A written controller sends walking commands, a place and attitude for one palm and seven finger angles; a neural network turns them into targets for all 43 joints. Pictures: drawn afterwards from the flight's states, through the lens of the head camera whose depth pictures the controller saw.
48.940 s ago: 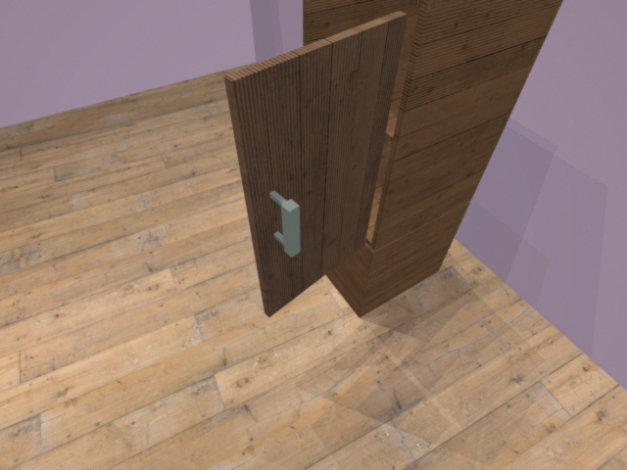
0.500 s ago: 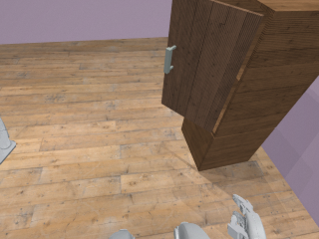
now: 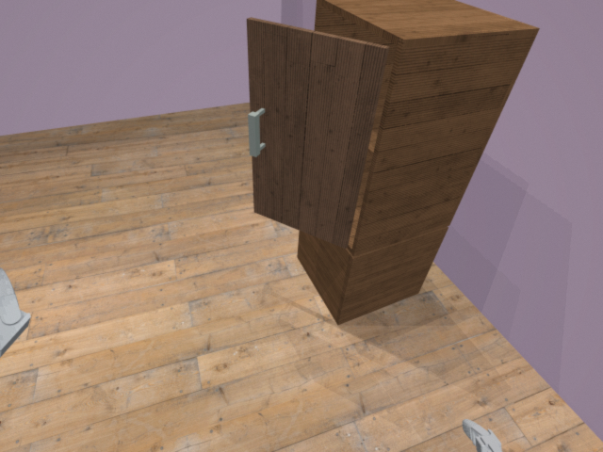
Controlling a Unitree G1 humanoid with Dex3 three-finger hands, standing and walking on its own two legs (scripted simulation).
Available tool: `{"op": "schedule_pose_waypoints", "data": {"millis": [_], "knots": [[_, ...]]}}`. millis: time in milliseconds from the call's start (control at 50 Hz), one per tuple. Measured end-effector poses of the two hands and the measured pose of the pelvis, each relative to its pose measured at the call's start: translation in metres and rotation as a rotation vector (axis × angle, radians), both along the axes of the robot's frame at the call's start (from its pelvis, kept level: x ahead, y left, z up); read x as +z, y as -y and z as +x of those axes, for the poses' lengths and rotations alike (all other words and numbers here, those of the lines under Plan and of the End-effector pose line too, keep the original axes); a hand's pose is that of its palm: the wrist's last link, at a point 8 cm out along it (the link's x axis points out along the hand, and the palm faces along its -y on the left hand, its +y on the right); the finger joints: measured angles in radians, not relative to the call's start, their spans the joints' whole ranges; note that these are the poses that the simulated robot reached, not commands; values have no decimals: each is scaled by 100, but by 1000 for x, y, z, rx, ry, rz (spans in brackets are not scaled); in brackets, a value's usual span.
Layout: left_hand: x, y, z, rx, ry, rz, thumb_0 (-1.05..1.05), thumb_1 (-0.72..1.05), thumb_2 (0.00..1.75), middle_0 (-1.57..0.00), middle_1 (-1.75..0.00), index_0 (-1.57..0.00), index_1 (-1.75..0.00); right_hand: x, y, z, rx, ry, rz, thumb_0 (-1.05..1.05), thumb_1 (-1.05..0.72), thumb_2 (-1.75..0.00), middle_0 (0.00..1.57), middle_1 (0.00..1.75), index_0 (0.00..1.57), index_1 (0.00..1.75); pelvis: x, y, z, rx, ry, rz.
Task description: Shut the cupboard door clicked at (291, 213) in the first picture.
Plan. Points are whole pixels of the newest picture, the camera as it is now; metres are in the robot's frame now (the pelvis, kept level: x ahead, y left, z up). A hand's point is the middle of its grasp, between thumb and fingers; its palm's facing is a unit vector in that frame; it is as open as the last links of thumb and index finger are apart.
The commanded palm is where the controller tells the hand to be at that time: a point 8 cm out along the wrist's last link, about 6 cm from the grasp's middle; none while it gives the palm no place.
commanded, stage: stop stepping back and stand still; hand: left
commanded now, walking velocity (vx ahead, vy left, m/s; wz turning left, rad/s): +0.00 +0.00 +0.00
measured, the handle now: (258, 132) +0.92 +0.11 -0.01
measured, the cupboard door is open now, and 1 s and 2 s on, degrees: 38 38 38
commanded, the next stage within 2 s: let the arm hang, fingers relaxed in 0.18 s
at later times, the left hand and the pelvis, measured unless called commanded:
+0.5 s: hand out of the picture +0.15 +0.23 -0.12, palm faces -0.08 -0.95 -0.29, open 7.4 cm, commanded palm none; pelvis +0.00 +0.03 +0.00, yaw -2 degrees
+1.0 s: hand out of the picture +0.02 +0.27 -0.15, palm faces -0.03 -0.94 -0.33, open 7.4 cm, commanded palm none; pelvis +0.02 +0.03 +0.01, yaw -2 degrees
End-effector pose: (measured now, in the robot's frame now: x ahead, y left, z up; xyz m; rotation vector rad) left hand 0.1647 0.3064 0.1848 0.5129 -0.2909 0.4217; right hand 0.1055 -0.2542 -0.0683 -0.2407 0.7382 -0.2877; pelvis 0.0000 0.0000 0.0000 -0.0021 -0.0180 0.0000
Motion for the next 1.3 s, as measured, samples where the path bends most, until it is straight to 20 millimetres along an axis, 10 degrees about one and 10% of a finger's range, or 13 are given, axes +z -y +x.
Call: {"op": "schedule_pose_waypoints", "data": {"millis": [300,420,500,600,720,840,1040,1300], "knots": [[-16,-10,15,6,-49,-24,1,89,90,-21,-30,-21,-30,-18,-19,10,47,-92,48,1,-90,-90,20,30,21,30,1,-12,11,-29,-11,-12],[-178,-5,34,-22,-781,-229,0,90,90,-20,-30,-19,-30,-35,-22,35,130,-133,76,1,-90,-90,20,30,21,30,-5,-27,1,-26,-32,4],[-272,31,-20,-47,-1196,-377,1,91,90,-20,-30,-19,-30,-34,-19,25,113,-200,68,1,-90,-90,20,30,21,30,-2,-27,0,-31,-26,4],[-325,62,-102,17,-1487,-556,0,94,89,-21,-30,-20,-30,-33,-12,-10,68,-369,33,1,-90,-90,20,30,21,30,4,-23,3,-26,-18,-5],[-329,39,-164,155,-1648,-589,0,96,89,-21,-30,-20,-30,-37,-7,-52,10,-541,29,1,-90,-90,20,30,21,30,9,-22,8,-21,-10,-15],[-314,11,-181,253,-1697,-540,0,93,89,-21,-30,-20,-30,-46,-9,-72,-26,-598,59,1,-90,-90,20,30,21,30,12,-25,11,-24,0,-11],[-297,-9,-126,240,-1568,-450,0,91,90,-20,-30,-20,-30,-53,-9,-64,-35,-565,93,1,-90,-90,20,30,21,30,14,-26,16,-33,6,-1],[-292,13,-47,110,-1428,-424,0,91,90,-20,-30,-20,-30,-43,10,-35,-40,-497,63,0,-90,-90,20,30,21,30,15,-19,27,-40,1,5]]}}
